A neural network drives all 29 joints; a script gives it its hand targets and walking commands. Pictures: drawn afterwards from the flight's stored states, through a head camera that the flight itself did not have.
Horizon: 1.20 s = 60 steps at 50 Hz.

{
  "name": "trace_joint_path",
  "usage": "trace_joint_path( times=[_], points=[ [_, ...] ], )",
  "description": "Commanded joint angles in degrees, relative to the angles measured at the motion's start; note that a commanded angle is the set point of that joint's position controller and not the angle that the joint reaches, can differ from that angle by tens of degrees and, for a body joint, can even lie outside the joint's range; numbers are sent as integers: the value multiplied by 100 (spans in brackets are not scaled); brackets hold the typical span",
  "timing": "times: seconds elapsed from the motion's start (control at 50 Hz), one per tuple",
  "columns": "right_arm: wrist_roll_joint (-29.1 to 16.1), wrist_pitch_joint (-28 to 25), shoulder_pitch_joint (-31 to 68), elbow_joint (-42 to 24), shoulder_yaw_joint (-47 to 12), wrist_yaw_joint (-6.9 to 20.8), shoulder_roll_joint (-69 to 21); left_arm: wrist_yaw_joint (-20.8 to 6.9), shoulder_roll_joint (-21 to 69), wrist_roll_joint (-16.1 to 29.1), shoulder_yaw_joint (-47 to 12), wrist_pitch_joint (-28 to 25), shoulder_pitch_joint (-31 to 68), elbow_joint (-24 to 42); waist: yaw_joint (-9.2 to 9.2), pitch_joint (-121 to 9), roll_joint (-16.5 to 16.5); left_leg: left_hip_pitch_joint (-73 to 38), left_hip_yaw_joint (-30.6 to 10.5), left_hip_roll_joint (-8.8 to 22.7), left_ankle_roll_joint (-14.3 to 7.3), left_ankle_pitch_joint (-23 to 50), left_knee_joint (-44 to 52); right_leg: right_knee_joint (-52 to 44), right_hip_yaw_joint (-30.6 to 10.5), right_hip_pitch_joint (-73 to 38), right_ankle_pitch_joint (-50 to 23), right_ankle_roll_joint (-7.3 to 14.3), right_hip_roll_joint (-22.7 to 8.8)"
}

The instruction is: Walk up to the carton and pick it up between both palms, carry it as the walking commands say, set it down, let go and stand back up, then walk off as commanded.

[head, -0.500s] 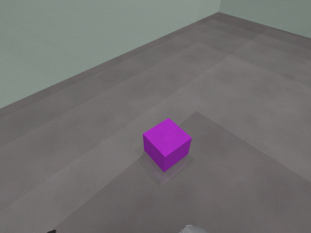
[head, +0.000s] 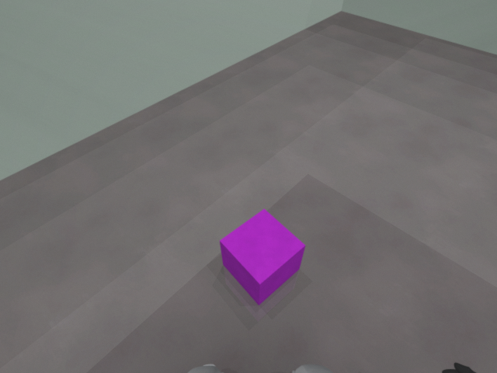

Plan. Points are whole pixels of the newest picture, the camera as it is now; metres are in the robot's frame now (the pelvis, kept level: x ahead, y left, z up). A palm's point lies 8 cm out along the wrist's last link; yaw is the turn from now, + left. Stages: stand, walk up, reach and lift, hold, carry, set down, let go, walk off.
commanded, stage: walk up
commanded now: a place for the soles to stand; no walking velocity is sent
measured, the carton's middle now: (261, 255) +0.66 +0.01 -0.63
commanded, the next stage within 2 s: none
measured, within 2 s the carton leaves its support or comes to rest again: neither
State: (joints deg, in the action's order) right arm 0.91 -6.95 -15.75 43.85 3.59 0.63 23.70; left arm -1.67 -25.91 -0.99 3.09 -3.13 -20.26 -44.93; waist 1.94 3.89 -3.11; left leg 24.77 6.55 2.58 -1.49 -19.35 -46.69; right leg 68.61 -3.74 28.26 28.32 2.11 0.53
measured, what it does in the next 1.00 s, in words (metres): walks ahead: right foot, then left foot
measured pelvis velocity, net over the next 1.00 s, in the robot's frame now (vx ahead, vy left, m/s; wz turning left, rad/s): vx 0.12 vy -0.01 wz -0.02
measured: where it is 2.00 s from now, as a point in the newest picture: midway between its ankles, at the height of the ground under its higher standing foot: outside the picture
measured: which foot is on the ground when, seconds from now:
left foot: down 0.00-0.18, up 0.20-0.34, down 0.36-1.00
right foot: up 0.00-0.14, down 0.16-1.00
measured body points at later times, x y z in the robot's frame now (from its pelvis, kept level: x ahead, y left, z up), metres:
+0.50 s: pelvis +0.10 -0.01 -0.01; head +0.11 -0.01 +0.44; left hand +0.22 +0.31 -0.11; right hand +0.15 -0.35 -0.11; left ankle +0.13 +0.10 -0.70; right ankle +0.13 -0.14 -0.70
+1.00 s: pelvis +0.12 -0.01 +0.02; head +0.12 -0.01 +0.47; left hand +0.23 +0.30 -0.09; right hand +0.23 -0.32 -0.10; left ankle +0.13 +0.10 -0.70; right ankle +0.13 -0.14 -0.70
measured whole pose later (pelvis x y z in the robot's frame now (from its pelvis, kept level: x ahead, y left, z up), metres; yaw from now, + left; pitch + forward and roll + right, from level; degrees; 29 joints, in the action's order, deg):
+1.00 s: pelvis +0.12 -0.01 +0.02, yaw -1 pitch -3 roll +0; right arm 0.1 -2.0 -3.9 59.9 1.4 0.2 22.2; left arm 1.0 -21.7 -0.2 0.0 -3.4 -5.4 -59.6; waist 0.1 3.1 0.6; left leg 17.5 4.2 1.5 -1.0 -21.5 -41.6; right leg 41.8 0.4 18.5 20.7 -0.8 -1.8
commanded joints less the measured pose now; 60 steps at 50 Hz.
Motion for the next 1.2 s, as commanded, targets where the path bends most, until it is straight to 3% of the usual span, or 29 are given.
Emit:
trace_joint_path(
  times=[0.0, 0.06, 0.1, 0.12, 0.14, 0.16, 0.18, 0.2, 0.28, 0.32, 0.34, 0.36, 0.38, 0.4, 0.42, 0.46, 0.5, 0.52, 0.54, 0.6, 0.64, 0.68, 0.74, 0.78, 0.88, 0.94, 1.0, 1.04, 1.18],
  points=[
    [9, -69, -287, -324, 533, -74, 1848, -40, -1173, 26, 367, -193, 20, 379, -311, 75, 827, -876, -2481, 2064, -1415, -583, 2546, -798, -1, 1194, -104, -63, -562],
    [67, -37, -215, -311, 549, 6, 1912, -177, -1029, 19, 424, -170, 205, 388, -278, -126, 1629, -356, -1871, 1885, -1361, -764, 2498, -1661, 348, 350, -83, 17, -521],
    [31, 49, 229, -469, 465, 55, 1833, -185, -1084, -33, 533, -181, -320, 179, 120, -333, 1278, 478, -1252, 1480, -971, -1263, 1983, -2613, 609, -1182, -849, 18, -256],
    [42, 101, 235, -432, 347, 45, 1462, -112, -1156, -117, 608, -205, -761, -44, 355, -571, 646, 921, -873, 1183, -699, -1245, 923, -3040, 549, -2018, -1016, -27, -82],
    [26, 136, -27, -459, 202, 24, 994, -21, -1450, -189, 736, -241, -865, -14, 491, -497, -644, 1700, -236, 576, -326, -898, -598, -4005, -543, -2498, -171, 124, -598],
    [-8, 188, 75, -591, 70, -15, 746, 79, -1764, -156, 710, -271, -571, 195, 356, -287, -1259, 2425, 88, -15, -47, -1373, -1663, -5306, -3093, -2136, 1176, 852, -1966],
    [-33, 278, 84, -419, 193, -91, 1207, 116, -1972, -86, 736, -242, -171, 276, 292, -80, -671, 2202, -673, 256, 24, -1247, -2041, -5364, -3524, -1659, 1480, 1314, -2430],
    [-4, 290, -5, -289, 347, -77, 1673, 129, -1870, -57, 718, -198, 60, 332, 217, 65, -227, 1853, -664, 433, -60, -1243, -2042, -5114, -3262, -1225, 1350, 1482, -2262],
    [-80, 238, -636, 121, 295, -32, 1379, 163, -1637, -8, 548, -187, 505, 393, -123, -249, -510, 807, -555, 347, -131, -1173, -865, -4220, -1760, -699, -227, 1307, -1887],
    [-71, 231, -987, 322, 310, -87, 1367, 165, -1597, 12, 478, -101, 878, 400, -318, -409, -542, -405, -331, 137, -121, -435, -165, -3617, -1118, 41, -727, 1092, -1548],
    [-31, 201, -1233, 435, 352, -107, 1347, 164, -1222, 25, 300, -72, 1095, 413, -511, -442, -163, -1053, -609, 93, -231, -241, 462, -3049, -636, 560, -736, 794, -1261],
    [104, 162, -1185, 411, 380, -144, 1608, 167, -768, 59, 190, -53, 1016, 404, -614, -344, 1261, -997, -2029, 793, -500, -734, 1766, -1840, -48, 895, -657, 421, -796],
    [128, 150, -556, 210, 369, -150, 1912, 182, -603, 136, 155, -34, 1022, 469, -417, -98, 1703, -686, -3602, 1589, -924, -1332, 2630, -1232, 552, 1208, 29, 36, -49],
    [99, 175, -143, 153, 421, -140, 2180, 243, -1014, 72, 224, -16, 1148, 296, -450, 44, 1298, -137, -4101, 2069, -1476, -1524, 2727, -1004, 267, 957, 433, -11, -282],
    [47, 205, 273, 99, 347, -144, 2017, 234, -1002, 112, 231, -49, 957, 137, -185, 208, 1014, 489, -3620, 2057, -1597, -607, 2431, -1299, 242, 64, 179, -70, -421],
    [-41, 262, 507, 117, 132, -111, 1390, 257, -982, 86, 215, -201, 651, -157, 93, -201, 461, 504, -1923, 1064, -766, 1344, 1052, -2736, 79, -856, -996, 127, -338],
    [-133, 292, 276, 281, 47, -120, 1053, 309, -1514, 31, 326, -285, 646, -286, -106, -565, -77, 604, -727, 53, -88, 1107, -386, -3663, -1702, -1290, -2112, 690, -1335],
    [-118, 320, 223, 417, 103, -154, 1229, 302, -1608, 107, 321, -273, 808, -294, -204, -611, 70, 353, -727, 136, -120, 334, -258, -3540, -1928, -1089, -2414, 1045, -1571],
    [-158, 291, 151, 540, 75, -172, 1228, 307, -1471, 108, 238, -253, 1084, -300, -277, -737, -100, -53, -815, 195, -155, 396, -17, -3318, -1613, -1046, -2826, 1027, -1557],
    [-63, 216, 163, 728, 145, -162, 1420, 336, -868, 157, 34, -200, 1340, -343, -345, -1057, 651, -1019, -1373, 657, -499, 2242, 801, -2404, -72, -699, -3289, 282, -547],
    [-155, 244, 464, 755, 119, -165, 1413, 356, -914, 163, 59, -167, 1316, -499, -240, -1070, 345, -1055, -1753, 1017, -798, 2493, 939, -2281, 170, -770, -2715, 62, -434],
    [-153, 298, 703, 778, 68, -149, 1302, 362, -861, 162, 33, -164, 1231, -636, -150, -1070, 311, -890, -1548, 904, -671, 2552, 858, -2564, -22, -1099, -2592, 118, -483],
    [-175, 392, 1091, 882, 54, -142, 1156, 356, -1051, 121, 39, -185, 1342, -805, -203, -667, 275, -479, -937, 461, -268, 1387, 726, -3171, -619, -1059, -2495, 457, -839],
    [-133, 415, 1037, 1033, 39, -124, 1083, 352, -1063, 96, 18, -176, 1421, -885, -227, -765, 49, -690, -967, 385, -262, 980, 753, -3459, -844, -961, -2243, 566, -1079],
    [-48, 409, 1245, 1254, 53, -71, 1145, 327, -925, 80, -48, -140, 1847, -1002, -358, -505, 525, -1119, -1187, 561, -370, 1017, 1380, -3424, -264, -505, -1989, 220, -651],
    [-103, 404, 1438, 1342, 15, -75, 1182, 300, -794, 86, -66, -112, 1677, -1207, -129, -729, 491, -909, -1356, 772, -463, 1104, 1724, -3364, 61, -1247, -2075, 119, -554],
    [-92, 432, 1534, 1382, 3, -50, 1116, 296, -886, 64, -45, -96, 1722, -1333, -169, -521, 153, -960, -1151, 543, -304, 786, 1812, -3787, -177, -1140, -1842, 191, -673],
    [-59, 438, 1510, 1530, -18, -57, 1099, 270, -778, 59, -53, -86, 1862, -1331, -180, -307, 423, -803, -1130, 526, -256, 345, 2027, -3982, -199, -1149, -1476, 184, -687],
    [-34, 464, 1476, 1764, -36, -1, 1025, 250, -842, 39, -16, -65, 1950, -1517, -221, -447, 286, -1190, -1067, 418, -170, 220, 2389, -4610, -341, -1356, -1202, 145, -792]
  ],
)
